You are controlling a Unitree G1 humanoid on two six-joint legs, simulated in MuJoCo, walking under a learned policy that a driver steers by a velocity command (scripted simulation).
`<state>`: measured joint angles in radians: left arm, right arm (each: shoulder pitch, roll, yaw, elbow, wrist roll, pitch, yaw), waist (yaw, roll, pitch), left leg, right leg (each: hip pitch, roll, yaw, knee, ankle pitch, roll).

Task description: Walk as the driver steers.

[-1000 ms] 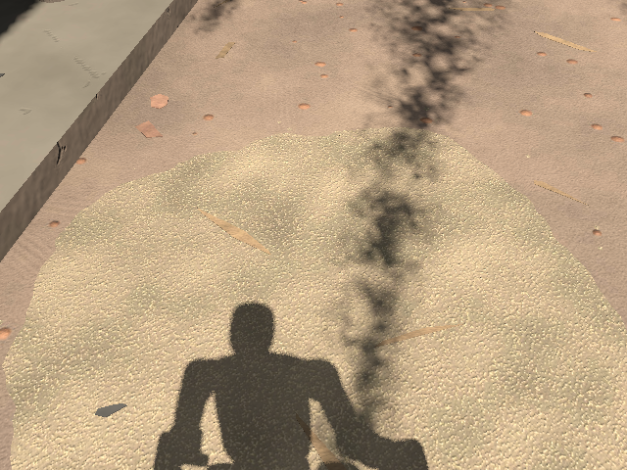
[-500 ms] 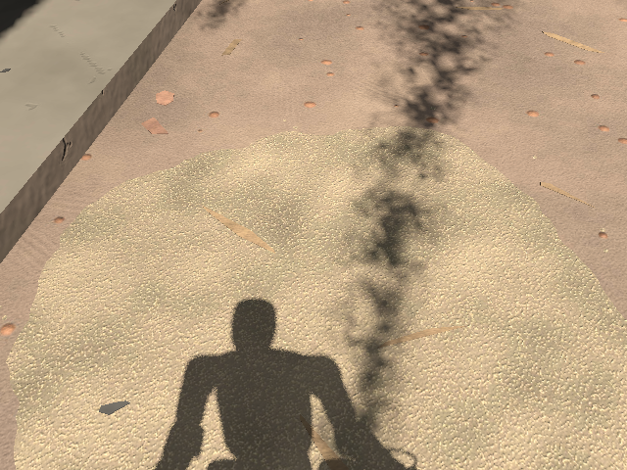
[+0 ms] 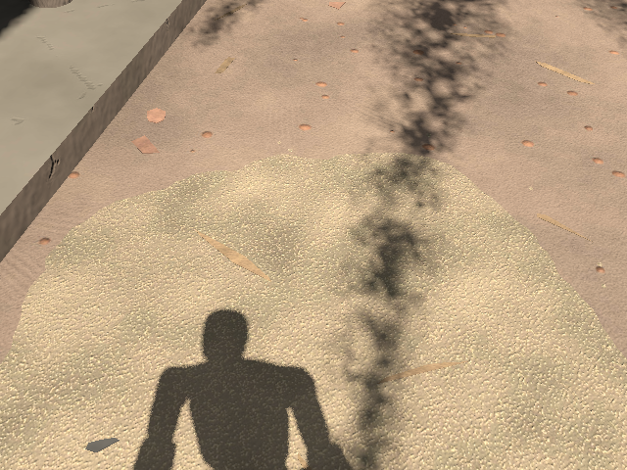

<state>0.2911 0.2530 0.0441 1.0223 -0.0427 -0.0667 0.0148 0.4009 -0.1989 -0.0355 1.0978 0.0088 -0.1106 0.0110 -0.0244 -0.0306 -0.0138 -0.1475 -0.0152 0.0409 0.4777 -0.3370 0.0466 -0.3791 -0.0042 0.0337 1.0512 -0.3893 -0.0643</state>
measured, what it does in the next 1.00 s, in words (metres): walks ahead: right foot, then left foot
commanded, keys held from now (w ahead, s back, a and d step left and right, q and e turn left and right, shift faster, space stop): w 1.00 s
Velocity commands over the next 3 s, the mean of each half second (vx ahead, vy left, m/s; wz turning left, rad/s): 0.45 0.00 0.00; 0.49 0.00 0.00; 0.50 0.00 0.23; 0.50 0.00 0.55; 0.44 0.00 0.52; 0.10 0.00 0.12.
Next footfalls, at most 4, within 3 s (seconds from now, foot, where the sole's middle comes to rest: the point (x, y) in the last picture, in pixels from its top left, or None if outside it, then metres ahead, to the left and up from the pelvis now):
0.34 right None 0.36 -0.14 -0.78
0.90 left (269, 405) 0.69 0.08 -0.78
1.42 right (361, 301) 0.98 -0.15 -0.78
1.94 left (240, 245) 1.18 0.18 -0.78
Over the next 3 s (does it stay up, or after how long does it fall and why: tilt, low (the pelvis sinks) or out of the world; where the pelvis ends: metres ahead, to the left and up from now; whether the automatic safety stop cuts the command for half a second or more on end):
stays up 1.39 0.20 0.00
